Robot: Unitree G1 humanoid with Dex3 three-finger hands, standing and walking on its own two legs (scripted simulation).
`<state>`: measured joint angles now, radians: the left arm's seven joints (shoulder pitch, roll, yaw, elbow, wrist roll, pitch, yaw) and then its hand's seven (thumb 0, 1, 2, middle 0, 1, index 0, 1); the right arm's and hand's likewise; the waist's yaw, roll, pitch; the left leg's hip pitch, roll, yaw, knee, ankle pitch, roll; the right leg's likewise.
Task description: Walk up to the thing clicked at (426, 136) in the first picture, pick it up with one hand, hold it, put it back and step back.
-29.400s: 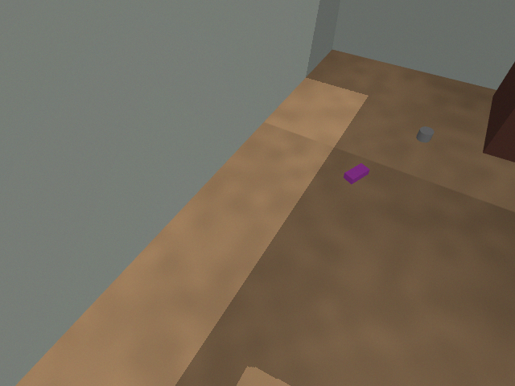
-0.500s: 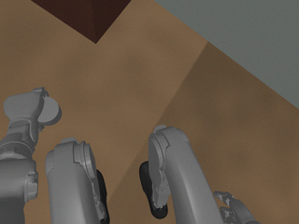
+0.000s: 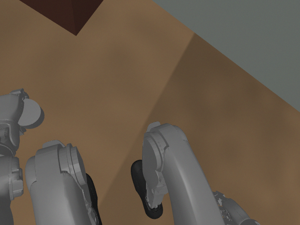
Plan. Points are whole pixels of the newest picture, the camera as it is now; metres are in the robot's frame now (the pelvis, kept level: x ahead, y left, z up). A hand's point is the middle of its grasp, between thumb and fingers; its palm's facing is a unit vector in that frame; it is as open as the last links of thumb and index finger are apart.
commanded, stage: rest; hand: left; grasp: from above
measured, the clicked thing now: (27, 114) +0.41 +0.28 -0.26
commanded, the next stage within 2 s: open in 0.56 s
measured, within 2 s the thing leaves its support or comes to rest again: rests again in 0.26 s
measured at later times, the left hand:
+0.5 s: hand (16, 118) +0.40 +0.30 -0.24, palm faces -0.44 -0.15 -0.89, open 10.2 cm
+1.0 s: hand (17, 114) +0.41 +0.30 -0.24, palm faces -0.41 -0.14 -0.90, open 12.8 cm
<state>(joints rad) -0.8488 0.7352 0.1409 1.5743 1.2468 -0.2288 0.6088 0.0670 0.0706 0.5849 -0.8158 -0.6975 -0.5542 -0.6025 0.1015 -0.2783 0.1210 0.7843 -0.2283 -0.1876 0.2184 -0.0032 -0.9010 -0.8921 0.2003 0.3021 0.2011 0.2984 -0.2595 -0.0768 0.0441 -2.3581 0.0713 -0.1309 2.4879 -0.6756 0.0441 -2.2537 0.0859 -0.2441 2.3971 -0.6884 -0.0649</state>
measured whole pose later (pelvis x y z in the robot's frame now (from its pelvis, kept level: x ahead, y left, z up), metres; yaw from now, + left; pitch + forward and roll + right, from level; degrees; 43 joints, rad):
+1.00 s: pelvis +0.00 +0.00 +0.00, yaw -4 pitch +27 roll -13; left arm -0.92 0.83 0.06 1.72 1.21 -0.21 0.72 0.01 -0.29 0.80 -0.25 -0.92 -0.26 -0.88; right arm 0.08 -0.31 0.22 0.78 -0.25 -0.33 0.35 0.00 -0.90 -0.90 0.20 0.30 0.20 0.30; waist -0.30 -0.12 0.10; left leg -2.34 0.07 -0.21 2.53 -0.69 0.04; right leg -2.22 0.11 -0.30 2.38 -0.67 -0.05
